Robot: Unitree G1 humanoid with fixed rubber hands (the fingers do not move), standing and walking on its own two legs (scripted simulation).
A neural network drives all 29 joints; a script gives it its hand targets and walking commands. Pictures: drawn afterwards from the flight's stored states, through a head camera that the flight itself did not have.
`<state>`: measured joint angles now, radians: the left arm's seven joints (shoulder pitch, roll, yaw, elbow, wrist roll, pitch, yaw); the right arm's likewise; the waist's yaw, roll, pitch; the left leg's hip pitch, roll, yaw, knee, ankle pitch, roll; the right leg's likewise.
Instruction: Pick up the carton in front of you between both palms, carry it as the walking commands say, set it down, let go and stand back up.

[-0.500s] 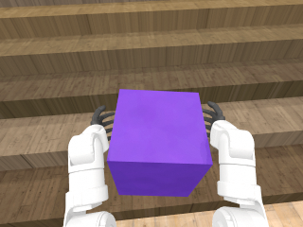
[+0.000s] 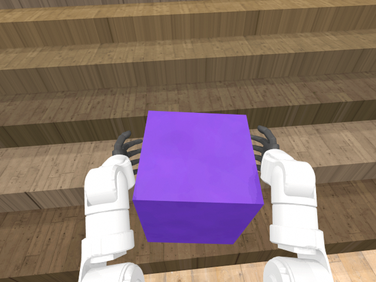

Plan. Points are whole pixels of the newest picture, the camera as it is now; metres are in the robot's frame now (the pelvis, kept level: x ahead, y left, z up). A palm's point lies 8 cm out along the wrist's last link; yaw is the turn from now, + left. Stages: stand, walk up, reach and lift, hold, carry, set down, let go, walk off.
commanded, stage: carry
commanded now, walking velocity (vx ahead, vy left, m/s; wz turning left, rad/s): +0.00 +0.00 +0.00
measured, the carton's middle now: (193, 182) +0.32 +0.00 +0.04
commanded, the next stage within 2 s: none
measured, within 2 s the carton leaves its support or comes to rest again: neither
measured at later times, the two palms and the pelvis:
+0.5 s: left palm (123, 164) +0.32 +0.15 +0.12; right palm (269, 158) +0.32 -0.15 +0.12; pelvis +0.00 +0.00 +0.00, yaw +0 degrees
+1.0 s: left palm (117, 128) +0.40 +0.17 +0.15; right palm (252, 123) +0.40 -0.13 +0.15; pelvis +0.07 +0.02 -0.01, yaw +0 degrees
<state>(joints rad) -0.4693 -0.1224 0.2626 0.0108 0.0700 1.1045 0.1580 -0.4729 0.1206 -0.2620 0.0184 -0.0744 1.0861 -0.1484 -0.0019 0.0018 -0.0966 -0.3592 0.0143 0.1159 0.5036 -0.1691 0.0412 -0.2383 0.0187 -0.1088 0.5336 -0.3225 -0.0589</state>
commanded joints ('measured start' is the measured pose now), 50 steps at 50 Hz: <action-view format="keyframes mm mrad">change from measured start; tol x8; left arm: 1 -601 -764 -574 -60 -186 -18 -28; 50 -672 -648 -524 -120 -236 56 26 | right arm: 1 -584 792 590 -56 201 -3 17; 34 -629 798 602 -77 215 -5 16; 47 -561 590 479 -61 189 61 -51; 50 -654 640 538 -154 243 70 -31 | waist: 1 1 -3 -299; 32 4 -5 -310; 39 43 -109 -163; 44 14 -63 -249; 47 -80 262 -272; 50 -74 33 -281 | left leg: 1 175 129 -138 -40 152 19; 31 175 129 -137 -37 156 18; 36 42 74 -102 24 -246 10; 40 -146 10 -16 154 -224 7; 44 103 -4 -15 0 -161 41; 47 543 333 -584 -142 108 254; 50 541 339 -526 -122 154 252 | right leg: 1 36 -159 137 -89 233 -2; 31 38 -160 137 -88 241 -2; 36 19 -182 232 -208 -245 -62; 39 82 -284 360 -269 -283 -135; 43 126 -237 251 -97 69 -109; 45 -89 -119 81 126 185 -25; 46 -284 -48 12 324 94 22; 47 -512 3 7 471 -223 35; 48 -608 -20 66 596 -300 23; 50 -649 -77 104 643 -212 19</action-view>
